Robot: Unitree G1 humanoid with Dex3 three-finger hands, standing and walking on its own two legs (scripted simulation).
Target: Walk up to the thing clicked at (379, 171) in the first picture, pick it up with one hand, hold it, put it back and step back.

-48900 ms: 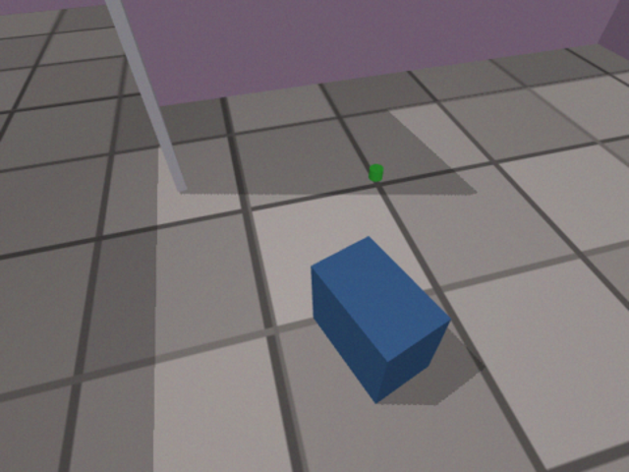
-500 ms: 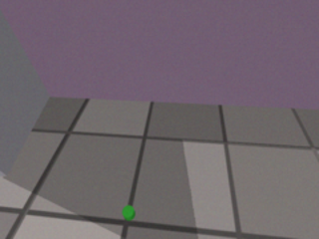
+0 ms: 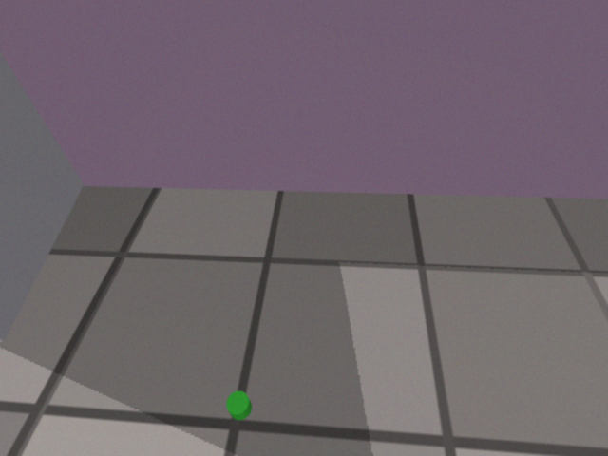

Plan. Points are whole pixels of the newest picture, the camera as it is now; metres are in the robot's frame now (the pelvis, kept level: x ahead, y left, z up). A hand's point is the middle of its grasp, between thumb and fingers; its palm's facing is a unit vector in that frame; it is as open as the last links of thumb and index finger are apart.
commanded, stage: stand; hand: left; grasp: from above
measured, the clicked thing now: (239, 405) +0.44 +0.26 -0.75
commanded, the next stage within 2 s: step back in 1.24 s
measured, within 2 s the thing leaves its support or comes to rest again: neither
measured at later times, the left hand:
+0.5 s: hand out of the picture +0.07 +0.23 -0.16, palm faces -0.01 -0.95 -0.32, open 7.4 cm
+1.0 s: hand out of the picture +0.10 +0.24 -0.15, palm faces -0.03 -0.94 -0.34, open 7.4 cm
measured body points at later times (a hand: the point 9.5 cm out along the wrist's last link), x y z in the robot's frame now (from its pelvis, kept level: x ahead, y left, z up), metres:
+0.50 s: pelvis +0.01 +0.00 +0.00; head +0.01 -0.01 +0.45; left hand +0.07 +0.28 -0.14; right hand +0.06 -0.29 -0.14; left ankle +0.01 +0.14 -0.75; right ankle +0.01 -0.14 -0.75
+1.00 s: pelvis +0.01 -0.01 +0.00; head +0.01 -0.01 +0.45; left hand +0.10 +0.29 -0.13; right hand +0.07 -0.30 -0.14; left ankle +0.01 +0.14 -0.75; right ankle +0.01 -0.14 -0.75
